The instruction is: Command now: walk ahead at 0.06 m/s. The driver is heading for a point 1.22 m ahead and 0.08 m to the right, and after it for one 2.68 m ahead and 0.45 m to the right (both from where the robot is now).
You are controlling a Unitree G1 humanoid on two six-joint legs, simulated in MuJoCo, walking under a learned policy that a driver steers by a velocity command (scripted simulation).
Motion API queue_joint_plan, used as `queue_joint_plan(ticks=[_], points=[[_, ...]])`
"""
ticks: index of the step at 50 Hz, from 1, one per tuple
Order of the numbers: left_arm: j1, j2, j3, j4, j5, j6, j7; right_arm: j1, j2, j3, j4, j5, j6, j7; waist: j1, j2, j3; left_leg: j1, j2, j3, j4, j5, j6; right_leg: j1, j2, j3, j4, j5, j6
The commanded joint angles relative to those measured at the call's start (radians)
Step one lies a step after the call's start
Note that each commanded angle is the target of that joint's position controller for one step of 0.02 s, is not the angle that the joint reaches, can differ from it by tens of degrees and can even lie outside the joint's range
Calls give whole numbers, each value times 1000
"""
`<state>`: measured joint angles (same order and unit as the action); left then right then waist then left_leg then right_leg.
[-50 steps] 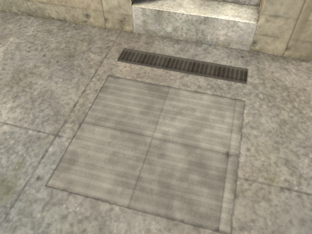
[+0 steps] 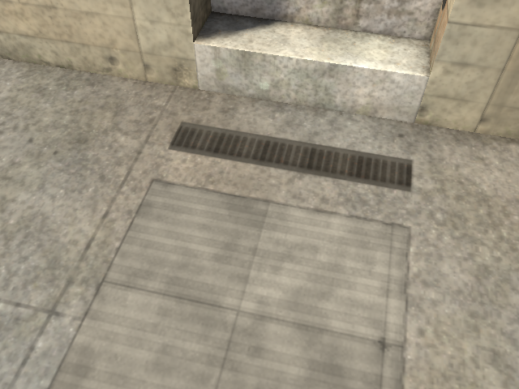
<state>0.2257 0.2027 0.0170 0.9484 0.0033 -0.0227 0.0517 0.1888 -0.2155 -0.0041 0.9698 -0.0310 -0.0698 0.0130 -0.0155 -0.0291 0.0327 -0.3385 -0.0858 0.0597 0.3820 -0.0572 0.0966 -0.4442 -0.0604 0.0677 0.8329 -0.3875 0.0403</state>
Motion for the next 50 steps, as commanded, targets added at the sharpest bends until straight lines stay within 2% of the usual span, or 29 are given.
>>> queue_joint_plan(ticks=[1, 4, 5, 6, 7, 8, 9, 11, 14, 20, 31, 50], points=[[175, 63, 18, 23, 4, 37, 7, -72, -148, -31, -68, 19, 4, -21, 62, 141, -106, -139, 262, -233, -206, -327, 137, 268, 16, -43, -134, 118, -12], [164, 54, 21, 36, 25, 39, 0, -48, -102, -17, -49, 35, 20, -32, 75, 105, -30, -211, 224, -236, -197, -562, 47, 326, 24, -60, -278, 137, -58], [163, 63, 19, 32, 30, 35, 1, -19, -91, -13, -38, 37, 22, -32, 65, 65, 7, -205, 195, -220, -156, -570, 6, 304, -18, -12, -379, 126, -83], [134, 137, 37, 39, 18, 31, 3, 41, -106, -24, -30, 41, 27, -36, 3, -37, 50, -153, 127, -146, -114, -487, -22, 186, -32, 18, -425, -27, -115], [118, 117, 37, 50, 11, 20, 0, 37, -104, -25, -23, 33, 32, -45, 2, -95, 61, -31, 95, -94, -51, -394, -39, 54, -22, 28, -487, -166, -120], [98, 85, 30, 51, 13, 7, -1, 39, -94, -25, -20, 28, 36, -50, -8, -123, 53, 49, 92, -85, -6, -320, -43, 3, -21, 37, -533, -202, -110], [71, 77, 30, 51, 13, -4, -3, 54, -79, -23, -9, 24, 39, -53, -22, -132, 39, 100, 92, -76, 20, -267, -42, -13, -21, 39, -549, -179, -94], [54, 64, 30, 50, 6, -21, -6, 74, -74, -23, 10, 15, 43, -53, -27, -90, 18, 126, 96, -73, 32, -216, -37, 14, -14, 31, -531, -107, -79], [98, 60, 31, 67, -2, -28, -6, 61, -74, -23, 24, 23, 40, -48, -2, -5, 12, 85, 108, -87, 16, -207, -23, 94, 6, 2, -480, 25, -78], [142, 56, 28, 88, -3, -25, -10, 59, -61, -20, 47, 32, 36, -42, 15, 29, -40, 124, 111, -84, 54, -29, -23, 177, 17, -23, -422, 228, -83], [144, 32, 24, 108, -4, -6, -11, 57, -61, -25, 79, 37, 56, -49, 13, 26, -13, 151, 115, -91, 75, 49, -26, 202, 32, -43, -413, 302, -77], [142, 21, 25, 139, -3, 0, -3, 32, -47, -35, 113, 36, 61, -53, 13, 28, 17, 148, 114, -97, 44, -35, -30, 201, 39, -55, -437, 206, -69]])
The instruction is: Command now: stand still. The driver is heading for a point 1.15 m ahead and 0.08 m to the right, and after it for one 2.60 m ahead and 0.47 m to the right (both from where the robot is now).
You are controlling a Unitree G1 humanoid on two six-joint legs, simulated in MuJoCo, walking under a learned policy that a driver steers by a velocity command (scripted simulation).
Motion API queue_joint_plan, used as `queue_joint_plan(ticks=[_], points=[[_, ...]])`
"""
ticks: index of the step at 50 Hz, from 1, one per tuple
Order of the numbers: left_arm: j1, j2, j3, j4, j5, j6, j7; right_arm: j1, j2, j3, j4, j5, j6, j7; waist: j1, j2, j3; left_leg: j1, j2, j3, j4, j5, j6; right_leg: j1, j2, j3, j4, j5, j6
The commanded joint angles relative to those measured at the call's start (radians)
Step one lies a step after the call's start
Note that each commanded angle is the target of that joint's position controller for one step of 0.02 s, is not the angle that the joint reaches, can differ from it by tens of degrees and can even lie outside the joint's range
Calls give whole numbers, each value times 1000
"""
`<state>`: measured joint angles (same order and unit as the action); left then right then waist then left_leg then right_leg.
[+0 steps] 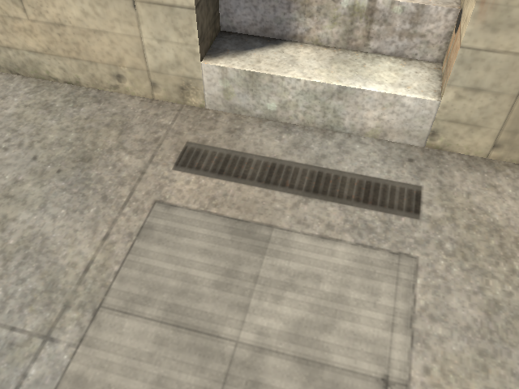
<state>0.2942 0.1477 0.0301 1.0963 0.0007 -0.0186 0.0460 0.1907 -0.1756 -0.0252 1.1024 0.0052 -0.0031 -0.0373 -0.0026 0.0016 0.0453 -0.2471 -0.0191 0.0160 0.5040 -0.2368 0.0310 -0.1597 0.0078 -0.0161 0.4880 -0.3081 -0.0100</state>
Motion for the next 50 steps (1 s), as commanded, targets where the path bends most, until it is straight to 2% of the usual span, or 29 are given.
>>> queue_joint_plan(ticks=[1, 3, 5, 8, 10, 11, 13, 14, 15, 16, 17, 18, 19, 20, 23, 28, 33, 35, 36, 37, 38, 39, 40, 41, 42, 43, 44, 46, 50], points=[[75, 75, 11, -7, 0, -4, 3, 31, -86, -14, -18, 0, -6, -2, 0, -3, 5, 55, 47, -54, -79, 139, 35, -85, -29, 29, -93, 122, -18], [105, 78, 15, 8, -8, -1, 5, 63, -96, -21, -1, 7, -3, -4, -1, 0, -2, 42, 22, -38, -76, -188, 51, -98, -2, 5, -74, -136, -39], [91, 92, 20, -13, -16, -9, 10, 69, -119, -30, -9, 18, -12, -6, -4, 14, 75, -45, 50, -90, -101, -486, 86, -184, -13, 26, -48, -368, -76], [49, 59, 14, -49, -23, -53, -2, 152, -143, -43, -4, 29, -54, 6, -37, 85, 99, 20, 189, -304, -195, -554, 166, -313, -20, 16, 84, -269, -85], [23, 39, 11, -67, -23, -71, -18, 197, -176, -55, 0, 22, -66, 12, -39, 149, 61, 37, 319, -526, -311, -583, 244, -311, -5, -17, 231, -135, -91], [29, 50, 16, -68, -25, -74, -24, 165, -179, -55, -16, 17, -70, 12, -18, 137, 60, -9, 338, -547, -334, -569, 252, -280, -19, -4, 268, -139, -105], [100, 40, 17, -47, -30, -82, -27, 45, -186, -54, -67, 29, -72, 16, 54, 132, 66, -130, 295, -437, -328, -499, 204, -129, -28, -10, 132, -147, -136], [162, 39, 20, -19, -30, -83, -24, -27, -181, -52, -93, 41, -67, 18, 98, 118, 79, -230, 221, -313, -282, -434, 154, 28, -10, -33, -23, -103, -144], [238, 73, 33, 16, -20, -82, -20, -64, -156, -48, -112, 44, -67, 19, 122, 52, 70, -326, 135, -192, -145, -319, 104, 166, -20, 11, -72, -50, -135], [381, 151, 57, 49, -19, -82, -16, -94, -95, -32, -136, 42, -76, 24, 159, -156, 19, -464, 32, -27, 175, -198, 43, 312, -194, 278, -212, -169, -183], [450, 248, 78, 48, -16, -90, -27, -113, -80, -26, -176, 39, -99, 26, 167, -341, 31, -655, -28, 32, 406, -254, 30, 384, -388, 626, -337, -220, -287], [395, 183, 57, 32, 2, -103, -28, -120, -117, -34, -170, 39, -111, 29, 127, -198, 70, -727, 33, -53, 583, -253, 44, 351, -416, 663, -323, -186, -299], [330, 139, 42, 7, 0, -112, -32, -73, -118, -33, -154, 42, -116, 39, 80, -114, 76, -766, 66, -81, 660, -158, 57, 354, -380, 565, -308, -109, -266], [270, 136, 36, -14, -6, -112, -41, -49, -116, -35, -138, 35, -119, 44, 52, -75, 60, -754, 93, -71, 672, -81, 62, 338, -339, 465, -315, -27, -229], [234, 89, 12, -34, 0, -88, -47, -82, -107, -40, -142, 21, -112, 55, 32, -76, 55, -649, 127, -27, 566, 55, 37, 240, -249, 233, -341, 273, -163], [268, 161, 16, -53, 6, -80, -25, -309, -51, -10, -231, 20, -99, 66, 77, -89, 105, -458, 67, 56, 207, 252, 7, 71, -184, 93, -397, 348, -154], [283, 190, 33, -37, -15, -84, -25, -386, -108, -13, -289, 31, -102, 85, 56, -113, 119, -393, 52, 45, 47, 245, 57, 203, -252, 68, -361, 473, -144], [255, 215, 42, -43, -11, -76, -25, -305, -155, -34, -281, 27, -109, 87, -6, -147, 30, -251, 5, 71, 39, 187, 90, 271, -265, 47, -224, 832, -121], [235, 219, 44, -48, -6, -67, -24, -172, -191, -55, -246, 29, -109, 83, -77, -165, -57, -86, -31, 94, 44, 170, 113, 264, -247, 23, -71, 1007, -105], [207, 217, 42, -63, -1, -63, -27, 17, -235, -80, -191, 32, -103, 74, -165, -165, -162, 182, -12, 63, 49, 190, 145, 142, -210, 4, 147, 1011, -76], [204, 174, 25, -93, 18, -67, -32, 208, -324, -102, -154, 16, -94, 59, -206, -5, -322, 513, 222, -223, 61, 129, 208, -125, -129, -24, 502, 596, -47], [343, 10, -16, -82, -8, -92, -50, 246, -332, -94, -137, -6, -93, 70, -105, 275, -502, 753, 438, -746, -132, -129, 365, -438, 57, 95, 829, -232, -7], [237, 119, 11, -90, -39, -118, -52, 183, -242, -72, -137, 3, -97, 74, -130, 189, -387, 650, 384, -755, -225, -186, 305, -539, 8, 186, 942, -222, -39], [126, 171, 26, -131, -57, -128, -48, 76, -194, -57, -154, 12, -103, 74, -102, 139, -218, 477, 355, -575, -241, -102, 257, -593, -42, 135, 943, -132, -55], [73, 180, 30, -145, -49, -129, -36, -18, -166, -46, -176, 8, -112, 79, -58, 16, -150, 294, 326, -445, -266, 40, 232, -531, -100, 114, 896, -30, -59], [59, 176, 42, -147, -33, -120, -26, -58, -136, -38, -176, -4, -119, 85, -20, -7, -108, 159, 288, -349, -289, 123, 216, -472, -132, 103, 847, 22, -59], [94, 151, 44, -147, -27, -103, -24, -63, -117, -31, -165, -15, -122, 88, 18, 23, -101, 84, 256, -287, -318, 134, 207, -409, -159, 112, 813, 50, -64], [113, 121, 45, -149, -27, -80, -16, -44, -121, -26, -144, -14, -123, 83, 44, 52, -53, -5, 233, -196, -345, 340, 216, -374, -161, 91, 750, 33, -51], [-12, 132, 48, -205, -3, -68, -13, 8, -170, -26, -118, -25, -115, 51, 46, 51, -30, -22, 206, -61, -320, 706, 209, -426, -148, 50, 508, 171, 4]])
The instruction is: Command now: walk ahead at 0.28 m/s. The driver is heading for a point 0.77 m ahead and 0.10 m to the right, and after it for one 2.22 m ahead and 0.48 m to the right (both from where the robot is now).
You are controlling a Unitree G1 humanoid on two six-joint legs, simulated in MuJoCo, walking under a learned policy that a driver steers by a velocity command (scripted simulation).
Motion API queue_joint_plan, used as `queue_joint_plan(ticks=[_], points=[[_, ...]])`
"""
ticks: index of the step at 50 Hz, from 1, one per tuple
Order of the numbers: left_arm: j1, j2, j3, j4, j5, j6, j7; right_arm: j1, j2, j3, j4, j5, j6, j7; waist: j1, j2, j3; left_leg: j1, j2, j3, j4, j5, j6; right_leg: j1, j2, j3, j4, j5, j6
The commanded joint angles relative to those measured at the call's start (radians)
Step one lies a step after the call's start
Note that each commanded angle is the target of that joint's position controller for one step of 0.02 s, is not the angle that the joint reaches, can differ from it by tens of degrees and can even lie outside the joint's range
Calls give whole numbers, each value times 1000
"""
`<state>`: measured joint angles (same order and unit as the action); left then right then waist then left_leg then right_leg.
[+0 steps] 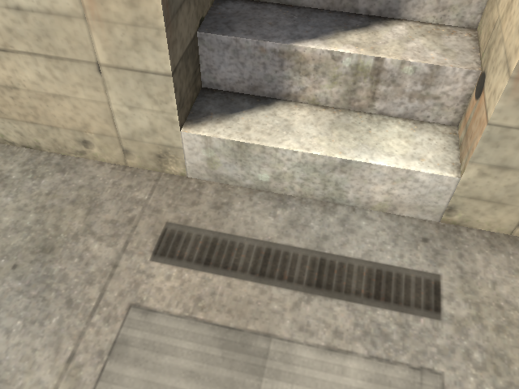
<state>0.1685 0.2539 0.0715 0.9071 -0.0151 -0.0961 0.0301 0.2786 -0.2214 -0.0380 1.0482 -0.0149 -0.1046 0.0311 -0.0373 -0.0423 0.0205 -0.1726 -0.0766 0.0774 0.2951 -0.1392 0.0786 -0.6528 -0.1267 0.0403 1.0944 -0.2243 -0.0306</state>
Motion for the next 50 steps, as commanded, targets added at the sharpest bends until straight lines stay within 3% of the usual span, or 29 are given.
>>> queue_joint_plan(ticks=[1, 3, 6, 9, 10, 11, 12, 13, 14, 15, 16, 17, 19, 21, 23, 25, 26, 27, 29, 33, 41, 42, 43, 44, 46, 47, 48, 50], points=[[80, 14, 1, -24, 15, 10, 0, -74, -127, -12, -64, -3, -7, -24, 73, 95, -14, -95, 242, -90, -101, 617, 146, 93, -3, -19, -194, 147, 27], [-4, 0, -11, -40, 14, 11, -8, -39, -144, -13, -57, 4, 3, -32, 38, 100, -30, -76, 219, -58, -86, 599, 122, 153, 31, -46, -353, 249, 26], [-70, 25, -13, -55, 10, 18, -17, 2, -158, -14, -36, 13, 18, -36, 11, 107, -46, 10, 249, -83, -45, 536, 118, 187, 58, -38, -470, 279, 24], [-64, 61, -4, -58, 20, 12, -25, -17, -155, -16, -26, 28, 33, -41, 39, 109, -59, 78, 270, -122, 68, 486, 89, 244, 79, -32, -586, 236, -11], [-13, 82, 6, -36, 28, 8, -24, -18, -146, -14, -25, 31, 37, -43, 62, 89, -80, 83, 237, -119, 137, 444, 60, 328, 95, -43, -665, 314, -29], [48, 148, 24, -18, 37, 4, -18, 27, -135, -11, -24, 17, 33, -45, 62, 30, -131, 41, 172, -89, 247, 366, 15, 474, 32, 13, -661, 685, -58], [92, 190, 27, -12, 46, 10, -14, 150, -63, 8, -3, -3, 23, -40, 9, -104, -243, -152, 94, -55, 421, -2, -36, 748, -127, 156, -571, 1010, -170], [141, 110, 8, 7, 41, 22, -18, 185, -22, 25, 18, 6, 29, -39, 44, -210, -336, -235, 53, -64, 597, -414, -79, 815, -248, 301, -610, 983, -291], [134, 56, -11, 8, 31, 26, -26, 117, -84, 10, 7, 25, 47, -39, 56, -161, -314, -276, 71, -113, 692, -569, -94, 751, -236, 339, -666, 752, -292], [75, 68, -12, 0, 27, 28, -28, 54, -111, 1, -11, 34, 67, -45, 48, -104, -246, -311, 97, -129, 736, -546, -98, 659, -208, 323, -708, 524, -256], [11, 79, -13, -16, 29, 30, -25, 12, -114, -6, -16, 31, 86, -54, 35, -56, -189, -312, 119, -130, 728, -498, -104, 558, -185, 296, -750, 363, -228], [-58, 88, -12, -30, 32, 33, -20, -1, -107, -9, -16, 25, 103, -63, 12, -44, -146, -271, 139, -132, 678, -445, -111, 452, -159, 260, -793, 240, -199], [-119, 93, -10, -38, 44, 46, -13, 14, -73, -4, -2, 21, 119, -74, -14, -84, -111, -154, 128, -94, 542, -364, -116, 311, -96, 178, -840, 98, -164], [-106, 78, -13, -24, 39, 54, -7, 38, -55, -2, 21, 16, 121, -77, -17, -88, -123, -63, 110, -67, 418, -237, -108, 277, -64, 128, -843, 12, -155], [-97, 70, -16, -9, 17, 61, -4, 54, -50, -2, 39, 6, 123, -71, -29, -80, -114, 25, 91, -38, 263, -88, -87, 244, -34, 97, -836, -158, -121], [-48, 53, -20, 20, 14, 65, -4, 28, -87, -4, 22, -16, 125, -67, -7, -30, -50, 22, 146, -93, 158, -89, -43, 210, 8, 74, -814, -309, -42], [-23, 55, -15, 20, 19, 68, -3, 5, -140, -13, 19, -4, 123, -70, 35, 53, 0, -92, 166, -114, 130, -253, -11, 245, 62, 18, -794, -276, -11], [-32, 46, -17, 23, 23, 70, 2, -15, -124, -11, 22, 5, 113, -68, 37, 110, 28, -218, 162, -131, 79, -380, -5, 351, 92, -23, -745, -185, 7], [-14, 41, -15, 38, 22, 69, 8, -51, -98, -5, 21, 3, 89, -68, 56, 150, 30, -269, 162, -135, 32, -353, -38, 451, 96, -36, -678, -43, -3], [1, 40, -13, 66, 22, 67, 3, -12, -86, -3, 31, 12, 66, -66, 41, 92, -1, -180, 149, -116, 76, -191, -52, 458, 91, -35, -651, 102, -21], [10, 39, -13, 103, 14, 77, 0, 36, -74, 2, 38, 14, 75, -66, 29, 47, -30, -110, 133, -92, 122, -22, -48, 484, 85, -36, -615, 243, -19], [28, 31, -15, 118, 13, 80, 1, 61, -70, 2, 50, 16, 77, -66, 26, 55, -51, -96, 129, -89, 109, -116, -41, 491, 102, -55, -602, 148, -19], [31, 33, -12, 124, 7, 83, 1, 71, -88, -5, 53, 23, 81, -66, 24, 78, -30, -105, 134, -106, 91, -261, -17, 463, 132, -86, -567, -18, -20], [22, 37, -9, 124, 4, 82, 1, 75, -115, -15, 48, 29, 83, -67, 18, 112, 12, -113, 164, -157, 57, -418, 20, 393, 157, -112, -523, -180, -20], [-53, 27, -11, 90, -4, 60, -6, 118, -160, -31, 41, 42, 68, -68, -13, 187, 117, -56, 319, -375, -64, -607, 114, 182, 165, -132, -397, -222, -27], [-82, 15, -15, 74, -8, 42, -13, 119, -177, -39, 40, 44, 55, -68, -17, 210, 162, -37, 394, -468, -90, -582, 153, 114, 131, -104, -345, -187, -43], [-94, 15, -15, 65, -11, 25, -21, 118, -166, -39, 37, 40, 40, -68, -12, 207, 177, 1, 428, -495, -84, -485, 169, 57, 103, -80, -313, -194, -56], [-82, 23, -11, 63, -17, 2, -36, 101, -143, -39, 28, 41, 24, -60, 11, 196, 155, 65, 421, -438, -33, -280, 148, 51, 77, -70, -354, -231, -73]])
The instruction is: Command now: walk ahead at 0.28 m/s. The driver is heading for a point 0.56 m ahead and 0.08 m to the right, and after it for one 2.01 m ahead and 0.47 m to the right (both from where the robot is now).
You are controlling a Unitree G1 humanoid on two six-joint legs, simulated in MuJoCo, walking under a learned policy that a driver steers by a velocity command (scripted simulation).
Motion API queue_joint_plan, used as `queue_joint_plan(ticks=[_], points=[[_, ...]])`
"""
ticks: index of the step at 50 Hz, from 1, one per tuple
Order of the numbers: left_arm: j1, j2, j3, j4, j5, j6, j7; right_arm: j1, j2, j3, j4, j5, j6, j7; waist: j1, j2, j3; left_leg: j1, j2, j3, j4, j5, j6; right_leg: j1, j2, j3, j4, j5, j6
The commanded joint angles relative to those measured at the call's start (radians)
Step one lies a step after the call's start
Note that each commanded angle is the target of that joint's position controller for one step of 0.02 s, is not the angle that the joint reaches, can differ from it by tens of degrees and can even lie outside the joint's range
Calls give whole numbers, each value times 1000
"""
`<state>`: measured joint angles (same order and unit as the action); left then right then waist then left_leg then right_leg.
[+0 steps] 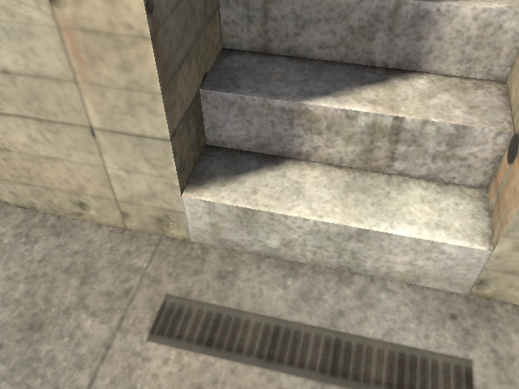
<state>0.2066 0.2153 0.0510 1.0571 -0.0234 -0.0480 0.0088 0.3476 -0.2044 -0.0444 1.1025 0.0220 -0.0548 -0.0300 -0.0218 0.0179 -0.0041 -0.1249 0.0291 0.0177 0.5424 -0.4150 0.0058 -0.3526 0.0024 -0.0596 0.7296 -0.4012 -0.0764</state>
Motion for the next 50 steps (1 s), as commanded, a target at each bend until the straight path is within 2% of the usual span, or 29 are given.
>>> queue_joint_plan(ticks=[1, 3, 4, 5, 6, 7, 9, 11, 13, 16, 20, 24, 27, 28, 29, 30, 31, 32, 33, 34, 35, 36, 38, 39, 41, 44, 45, 47, 50], points=[[-82, 61, 12, -74, -13, -52, -19, -1, -158, -33, -37, 11, -24, 6, 27, 122, 161, -19, 278, -309, -255, 33, 189, -142, -42, 7, -92, -13, -32], [109, 96, 41, 5, -10, -49, -18, -73, -162, -32, -68, 10, -21, 12, 116, 87, 83, -215, 156, -156, -122, 204, 119, 256, 28, -29, -206, 159, -25], [249, 170, 66, 34, -3, -49, -12, -113, -131, -23, -94, 8, -25, 13, 169, -85, 41, -348, 47, -16, 180, 307, 53, 404, -119, 217, -332, 88, -84], [369, 255, 80, 51, -2, -53, -20, -100, -57, -6, -128, 1, -43, 9, 186, -357, -41, -566, -77, 34, 528, -8, 2, 577, -349, 670, -516, 55, -224], [312, 168, 45, 41, 14, -65, -22, -133, -90, -16, -139, 12, -58, 13, 142, -239, -19, -666, -38, -93, 712, -115, 25, 554, -399, 753, -532, 58, -237], [229, 121, 28, 16, 16, -74, -23, -138, -101, -19, -142, 28, -67, 23, 104, -161, 35, -713, 12, -114, 771, -40, 58, 508, -375, 633, -511, 109, -203], [140, 99, 11, -17, 18, -77, -32, -144, -109, -31, -134, 19, -69, 25, 59, -64, 61, -684, 83, -91, 684, 130, 85, 420, -300, 422, -532, 229, -145], [152, 75, -1, -13, 24, -67, -30, -140, -107, -41, -130, 10, -55, 29, 40, -87, 54, -605, 102, -62, 588, 197, 78, 370, -238, 286, -554, 359, -110], [192, 96, -2, -3, 25, -62, -19, -176, -82, -40, -142, 4, -39, 32, 39, -80, 63, -615, 100, -34, 512, 237, 51, 359, -225, 231, -576, 443, -116], [204, 132, 4, -10, 28, -55, 0, -313, -63, -30, -198, -4, -32, 34, 57, -65, 98, -641, 92, -20, 318, 340, 18, 326, -222, 188, -615, 457, -121], [248, 140, 10, -9, 22, -50, 8, -454, -66, -17, -244, 3, -37, 48, 90, -85, 133, -564, 50, 20, 108, 470, 17, 296, -206, 127, -656, 405, -110], [279, 140, 19, 7, 11, -40, 9, -530, -79, -12, -283, 10, -48, 72, 87, -88, 155, -575, 45, 7, 13, 454, 57, 420, -256, 105, -619, 469, -96], [244, 170, 33, -3, 11, -33, 9, -455, -132, -32, -283, 9, -55, 79, 17, -132, 70, -402, -11, 40, -9, 365, 99, 480, -271, 79, -477, 820, -67], [226, 179, 34, -5, 16, -29, 11, -353, -162, -49, -257, 7, -55, 78, -43, -146, 6, -262, -41, 59, -3, 342, 123, 466, -257, 61, -356, 966, -52], [208, 166, 28, -15, 25, -23, 12, -165, -205, -75, -201, 8, -51, 72, -127, -139, -95, -21, -55, 58, 3, 335, 152, 376, -209, 31, -143, 1001, -24], [195, 136, 10, -50, 44, -27, 12, 25, -290, -98, -167, -8, -49, 59, -178, -15, -247, 316, 147, -197, 25, 276, 210, 108, -137, 8, 211, 672, 5], [324, -24, -31, -49, 19, -53, -5, 79, -323, -96, -146, -31, -51, 67, -74, 282, -414, 601, 369, -749, -181, -4, 369, -254, 65, 101, 549, -128, 52], [225, 86, -9, -47, -15, -83, -12, 35, -229, -71, -153, -23, -56, 67, -111, 177, -337, 553, 329, -792, -284, -104, 313, -373, 23, 220, 664, -149, 21], [91, 133, 1, -96, -39, -98, -16, -78, -199, -62, -175, -7, -62, 53, -96, 110, -171, 390, 315, -605, -304, -49, 260, -439, -38, 192, 649, -43, 1], [50, 143, 2, -106, -31, -99, -6, -172, -177, -49, -193, -12, -70, 49, -52, -4, -108, 211, 298, -475, -330, 120, 237, -367, -100, 167, 600, 62, 0], [45, 141, 12, -103, -9, -87, 2, -216, -153, -41, -191, -26, -79, 48, -10, -29, -75, 75, 275, -376, -354, 228, 222, -294, -138, 161, 550, 115, 4], [83, 121, 12, -98, -1, -67, 4, -235, -137, -33, -179, -35, -86, 49, 32, -2, -71, -6, 247, -303, -381, 258, 205, -218, -169, 176, 519, 143, 3], [88, 84, 7, -93, -10, -40, 8, -234, -133, -27, -156, -32, -86, 51, 51, 32, -24, -78, 219, -176, -413, 407, 195, -201, -170, 178, 461, 159, 6], [60, 83, 6, -104, -8, -33, 8, -220, -130, -20, -143, -40, -85, 47, 56, 35, 2, -106, 213, -117, -408, 556, 191, -222, -164, 174, 450, 173, 10], [17, 95, 11, -136, 15, -29, 6, -223, -164, -20, -140, -58, -79, 39, 72, 43, 14, -147, 177, 10, -392, 814, 180, -234, -137, 151, 363, 249, 32], [-89, 99, 8, -183, 27, -38, -9, -219, -179, -13, -150, -52, -57, 13, 54, 45, -3, -140, 131, 124, -373, 887, 155, -194, -102, 78, 133, 423, 58], [-164, 89, 0, -205, 32, -36, -15, -204, -191, -12, -151, -51, -49, -5, 28, 11, -14, -112, 138, 128, -367, 873, 154, -192, -92, 57, 41, 475, 64], [-227, 87, -5, -229, 26, -32, -25, -171, -229, -15, -148, -55, -30, -23, 1, 19, -33, -24, 157, 127, -338, 883, 150, -192, -70, 42, -70, 502, 76], [-232, 125, 2, -256, 28, -27, -48, -175, -240, -22, -160, -35, -5, -34, 13, 51, -59, 105, 215, 116, -256, 870, 137, -216, -59, 49, -125, 413, 63]])
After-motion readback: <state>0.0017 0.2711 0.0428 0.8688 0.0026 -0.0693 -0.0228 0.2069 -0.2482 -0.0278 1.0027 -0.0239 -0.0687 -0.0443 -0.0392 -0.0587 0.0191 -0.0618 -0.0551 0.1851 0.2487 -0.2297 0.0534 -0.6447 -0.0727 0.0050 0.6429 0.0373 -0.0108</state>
